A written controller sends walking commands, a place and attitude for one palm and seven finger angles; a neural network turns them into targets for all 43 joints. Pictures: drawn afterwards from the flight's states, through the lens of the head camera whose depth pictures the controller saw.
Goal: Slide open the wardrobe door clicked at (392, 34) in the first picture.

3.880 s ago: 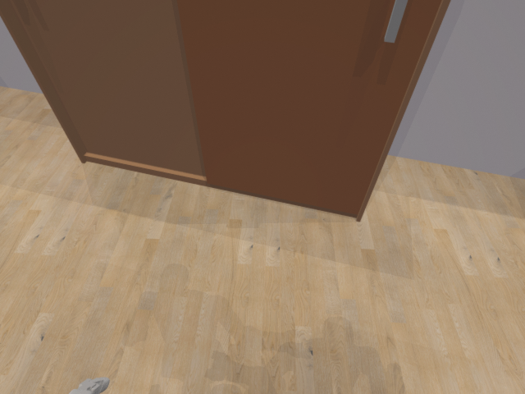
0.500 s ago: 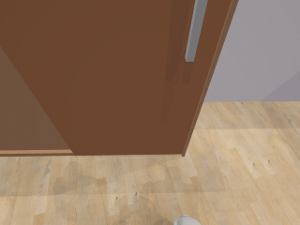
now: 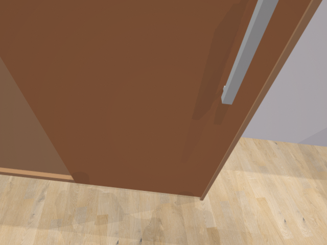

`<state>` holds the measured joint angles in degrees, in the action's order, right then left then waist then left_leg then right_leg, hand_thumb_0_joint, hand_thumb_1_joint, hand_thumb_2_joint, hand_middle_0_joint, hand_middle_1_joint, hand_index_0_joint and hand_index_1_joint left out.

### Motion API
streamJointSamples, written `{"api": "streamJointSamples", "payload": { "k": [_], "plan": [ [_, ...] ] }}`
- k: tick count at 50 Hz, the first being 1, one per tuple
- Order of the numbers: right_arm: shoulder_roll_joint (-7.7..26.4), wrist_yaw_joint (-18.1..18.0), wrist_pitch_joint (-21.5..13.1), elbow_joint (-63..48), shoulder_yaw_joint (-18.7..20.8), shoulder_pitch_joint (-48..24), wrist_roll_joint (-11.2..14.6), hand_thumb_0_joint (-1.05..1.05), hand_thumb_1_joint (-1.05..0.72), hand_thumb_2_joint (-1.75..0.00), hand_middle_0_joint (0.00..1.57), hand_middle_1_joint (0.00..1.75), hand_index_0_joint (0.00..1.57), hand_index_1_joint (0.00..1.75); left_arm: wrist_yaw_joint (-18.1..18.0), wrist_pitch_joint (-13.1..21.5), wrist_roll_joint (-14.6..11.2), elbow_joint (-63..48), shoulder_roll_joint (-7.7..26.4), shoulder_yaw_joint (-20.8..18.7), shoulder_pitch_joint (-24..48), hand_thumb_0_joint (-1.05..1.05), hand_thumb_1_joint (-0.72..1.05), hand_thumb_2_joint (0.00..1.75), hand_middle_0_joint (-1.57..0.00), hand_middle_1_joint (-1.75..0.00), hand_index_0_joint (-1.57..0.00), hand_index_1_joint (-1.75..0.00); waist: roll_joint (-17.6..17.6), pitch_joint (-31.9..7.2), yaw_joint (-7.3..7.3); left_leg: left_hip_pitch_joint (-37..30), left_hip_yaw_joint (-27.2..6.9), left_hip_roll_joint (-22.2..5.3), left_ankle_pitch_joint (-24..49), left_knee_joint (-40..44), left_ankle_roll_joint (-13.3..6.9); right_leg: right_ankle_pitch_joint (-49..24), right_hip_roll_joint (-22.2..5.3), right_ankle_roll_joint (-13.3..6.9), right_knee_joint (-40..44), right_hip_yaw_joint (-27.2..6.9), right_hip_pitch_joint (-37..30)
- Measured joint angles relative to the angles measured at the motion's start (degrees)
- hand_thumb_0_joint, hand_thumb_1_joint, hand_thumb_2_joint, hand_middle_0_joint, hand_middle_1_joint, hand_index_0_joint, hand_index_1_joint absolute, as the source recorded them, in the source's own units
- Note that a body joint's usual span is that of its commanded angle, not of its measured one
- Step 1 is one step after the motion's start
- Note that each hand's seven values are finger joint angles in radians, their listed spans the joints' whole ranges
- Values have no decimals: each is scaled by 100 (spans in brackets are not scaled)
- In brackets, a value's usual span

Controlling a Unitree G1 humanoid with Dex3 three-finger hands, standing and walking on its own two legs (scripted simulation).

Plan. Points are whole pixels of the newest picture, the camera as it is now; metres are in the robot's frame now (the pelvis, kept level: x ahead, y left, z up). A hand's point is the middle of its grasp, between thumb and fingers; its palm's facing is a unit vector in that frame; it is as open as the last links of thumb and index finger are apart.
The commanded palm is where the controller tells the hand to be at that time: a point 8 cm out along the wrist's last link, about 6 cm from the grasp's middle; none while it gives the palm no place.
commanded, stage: come to a stop and stand still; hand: right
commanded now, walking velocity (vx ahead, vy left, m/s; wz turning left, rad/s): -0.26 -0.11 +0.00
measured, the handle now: (245, 44) +0.51 -0.13 +0.27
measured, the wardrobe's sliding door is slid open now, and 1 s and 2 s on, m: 0.00 0.00 0.00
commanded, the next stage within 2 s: look again from close up in 1.40 s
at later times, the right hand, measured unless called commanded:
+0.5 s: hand out of the picture +0.00 -0.27 -0.17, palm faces +0.00 +0.97 -0.26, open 7.4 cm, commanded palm none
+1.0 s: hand out of the picture +0.02 -0.22 -0.16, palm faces -0.03 +0.97 -0.22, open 7.2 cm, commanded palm none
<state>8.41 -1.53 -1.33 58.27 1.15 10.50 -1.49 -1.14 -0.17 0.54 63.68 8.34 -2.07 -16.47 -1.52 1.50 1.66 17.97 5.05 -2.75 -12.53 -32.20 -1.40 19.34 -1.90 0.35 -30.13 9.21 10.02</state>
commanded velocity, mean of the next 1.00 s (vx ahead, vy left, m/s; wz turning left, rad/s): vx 0.00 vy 0.05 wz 0.00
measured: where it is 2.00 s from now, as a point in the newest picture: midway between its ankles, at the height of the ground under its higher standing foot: outside the picture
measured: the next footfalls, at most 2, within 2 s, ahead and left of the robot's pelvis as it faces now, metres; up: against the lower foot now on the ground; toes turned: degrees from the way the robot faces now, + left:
right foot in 0.30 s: +0.02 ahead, -0.14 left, +0.00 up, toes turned -2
left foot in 0.70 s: +0.02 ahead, +0.05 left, +0.00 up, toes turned +2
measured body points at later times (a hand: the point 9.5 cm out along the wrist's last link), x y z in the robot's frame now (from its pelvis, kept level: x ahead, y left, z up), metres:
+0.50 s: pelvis -0.02 -0.07 +0.00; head -0.03 -0.06 +0.45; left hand +0.04 +0.17 -0.14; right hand +0.00 -0.32 -0.15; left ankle -0.02 +0.05 -0.69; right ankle -0.02 -0.14 -0.73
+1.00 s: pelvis -0.01 -0.04 +0.01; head +0.00 -0.03 +0.46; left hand -0.04 +0.17 -0.16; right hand +0.02 -0.27 -0.14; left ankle -0.02 +0.05 -0.73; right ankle -0.02 -0.14 -0.73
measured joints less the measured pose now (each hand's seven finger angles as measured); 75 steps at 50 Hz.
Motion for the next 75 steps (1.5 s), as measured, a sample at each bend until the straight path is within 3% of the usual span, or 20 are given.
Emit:
{"api": "streamJointSamples", "payload": {
  "k": [3, 9, 12, 14, 16, 19, 23, 26, 31, 35, 39, 43, 56, 75],
  "plan": [
    [-88, -34, 39, 1, -35, -101, 31, 0, -91, -90, 20, 30, 20, 30, -18, -118, -21, -3, -50, -9, -5, 0, 91, 90, -20, -30, -19, -30, -35, 22, 45, -74, 90, 67, -22, 173, -87, 496, -10, 96, -419, -263, 177],
    [-97, -101, 163, -135, 79, -373, -17, 0, -92, -89, 20, 30, 20, 30, -68, -285, -36, -180, -27, -99, 203, 0, 91, 90, -20, -30, -19, -30, 81, 315, -103, -56, 133, 4, 165, 358, -41, 1017, 129, 206, -1698, -669, 785],
    [-7, -100, 245, -162, 129, -354, -41, 0, -92, -89, 20, 30, 20, 30, -58, -284, -35, -331, 40, -133, 339, 0, 91, 90, -20, -30, -19, -30, 165, 378, -143, 21, 101, -51, 251, 364, 49, 803, 128, 217, -1456, -691, 813],
    [80, -142, 286, -139, 125, -261, -20, 0, -91, -89, 20, 30, 20, 30, -40, -223, -44, -476, 95, -127, 355, 0, 91, 90, -20, -30, -19, -30, 212, 342, -126, 128, 65, -86, 236, 216, 140, 317, 79, 212, -744, -605, 599],
    [146, -194, 343, -110, 54, -98, 39, 0, -91, -89, 20, 30, 20, 30, -41, -135, -13, -680, 185, -126, 283, 0, 91, 90, -20, -30, -19, -30, 199, 247, -78, 248, 24, -162, 82, -123, 213, -156, 95, -21, -418, -498, 484],
    [211, -98, 488, -50, 11, 267, -15, 0, -91, -89, 20, 30, 20, 30, -41, -109, 85, -931, 266, -44, 146, 0, 91, 90, -20, -29, -19, -30, 147, -15, -126, 342, -259, -109, -682, -706, 117, 13, 186, -325, -482, -300, 372],
    [317, 54, 524, -63, 55, 644, -76, 1, -91, -89, 20, 30, 20, 30, -59, -27, 146, -1130, 263, 87, 58, 0, 91, 90, -20, -30, -19, -30, 71, -214, -141, 538, -423, 118, -940, -1766, 70, -109, 268, -438, -179, -177, 247],
    [351, 121, 527, -110, 85, 789, -79, 1, -91, -90, 20, 30, 20, 30, -68, 18, 160, -1169, 258, 135, 12, 0, 91, 90, -20, -30, -20, -30, 7, -260, -182, 550, -347, 213, -1022, -1962, 67, -230, 296, -483, -1, -131, 244],
    [270, 166, 526, -204, 81, 835, -68, 1, -91, -90, 20, 30, 20, 30, -89, 3, 170, -1108, 317, 123, -51, 0, 90, 90, -20, -30, -20, -30, -131, -235, -159, 357, -276, 258, -1203, -1461, 48, -359, 299, -490, 113, -122, 354],
    [177, 139, 378, -302, 25, 837, -56, 1, -91, -90, 20, 30, 20, 30, -65, -52, 129, -988, 379, 104, -127, 0, 90, 90, -20, -30, -20, -30, -124, -213, -145, -128, -409, 261, -645, -99, -46, -257, 292, -419, -162, -97, 580],
    [-7, 65, 235, -156, -126, 773, -1, 1, -91, -90, 20, 30, 20, 30, -34, -108, 75, -737, 406, 116, -158, 0, 91, 90, -20, -30, -20, -30, -201, -177, -44, -202, -326, 364, -392, -11, -58, -156, 201, -275, -239, -224, 568],
    [17, -18, 182, 20, -161, 717, 41, 2, -94, -89, 20, 30, 20, 30, -21, -36, 61, -497, 252, 192, -286, 0, 91, 90, -20, -30, -19, -30, -59, -208, 22, -401, -289, 412, -368, 233, -90, -307, 182, -265, 35, -280, 367],
    [76, -51, 72, 253, -211, 479, 91, 1, -94, -89, 20, 30, 20, 30, -62, 110, 4, -22, -12, 327, -216, 0, 91, 90, -20, -30, -19, -30, 8, -44, -58, -745, -268, 430, -303, 605, -150, -461, 199, -174, 573, -317, -43],
    [-9, -57, 34, 485, -260, 672, 84, 1, -92, -89, 20, 30, 20, 30, -109, 133, -11, 56, 120, 293, 150, 0, 91, 90, -20, -30, -19, -30, 91, -31, -175, -1027, -180, 527, -278, 900, -263, -509, 121, -39, 831, -417, -286]
  ]
}}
